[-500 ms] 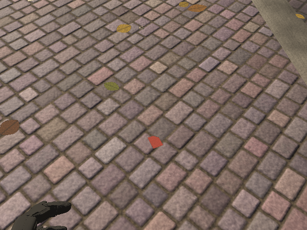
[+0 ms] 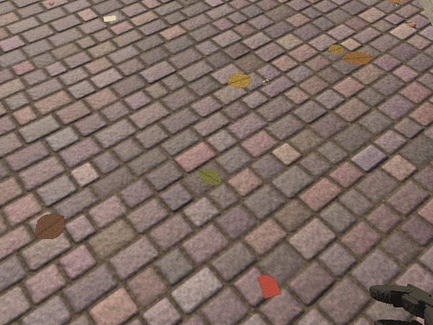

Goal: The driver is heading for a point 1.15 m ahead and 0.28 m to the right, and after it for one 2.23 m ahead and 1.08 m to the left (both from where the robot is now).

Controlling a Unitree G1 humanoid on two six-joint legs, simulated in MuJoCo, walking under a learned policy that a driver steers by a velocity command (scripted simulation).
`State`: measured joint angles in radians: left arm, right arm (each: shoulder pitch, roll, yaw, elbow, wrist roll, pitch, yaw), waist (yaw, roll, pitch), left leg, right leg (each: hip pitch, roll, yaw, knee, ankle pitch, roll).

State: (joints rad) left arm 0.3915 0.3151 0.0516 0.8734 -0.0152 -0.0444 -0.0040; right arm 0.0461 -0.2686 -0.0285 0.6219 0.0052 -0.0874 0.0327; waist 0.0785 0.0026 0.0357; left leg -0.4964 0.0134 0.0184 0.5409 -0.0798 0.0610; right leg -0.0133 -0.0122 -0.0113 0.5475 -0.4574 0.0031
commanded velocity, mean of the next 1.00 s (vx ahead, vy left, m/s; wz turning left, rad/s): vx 0.50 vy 0.00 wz -0.32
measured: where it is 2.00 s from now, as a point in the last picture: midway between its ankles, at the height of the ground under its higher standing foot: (322, 173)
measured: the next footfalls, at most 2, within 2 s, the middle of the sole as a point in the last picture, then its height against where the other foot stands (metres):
right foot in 0.52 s outside the picture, level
left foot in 1.00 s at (244, 229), level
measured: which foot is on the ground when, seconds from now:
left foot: down 0.00-0.50, up 0.52-0.98, down 1.00-1.00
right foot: up 0.00-0.50, down 0.52-1.00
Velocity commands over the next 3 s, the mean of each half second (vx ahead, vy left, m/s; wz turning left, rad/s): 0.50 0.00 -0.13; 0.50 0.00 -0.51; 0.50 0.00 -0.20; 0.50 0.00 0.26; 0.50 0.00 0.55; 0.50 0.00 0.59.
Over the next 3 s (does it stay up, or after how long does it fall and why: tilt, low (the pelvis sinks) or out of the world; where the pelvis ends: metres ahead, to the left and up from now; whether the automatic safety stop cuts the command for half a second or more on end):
stays up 1.58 -0.34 0.00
